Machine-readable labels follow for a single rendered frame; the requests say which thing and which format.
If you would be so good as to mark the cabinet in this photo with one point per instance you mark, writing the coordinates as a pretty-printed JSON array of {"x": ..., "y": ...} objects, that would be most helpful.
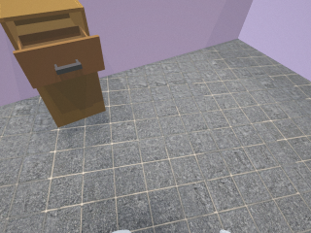
[{"x": 70, "y": 100}]

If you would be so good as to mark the handle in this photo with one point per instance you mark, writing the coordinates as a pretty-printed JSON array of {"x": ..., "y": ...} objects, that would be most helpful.
[{"x": 68, "y": 68}]

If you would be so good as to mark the drawer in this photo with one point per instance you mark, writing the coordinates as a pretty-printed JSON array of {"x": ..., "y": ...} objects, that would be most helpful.
[{"x": 39, "y": 51}]

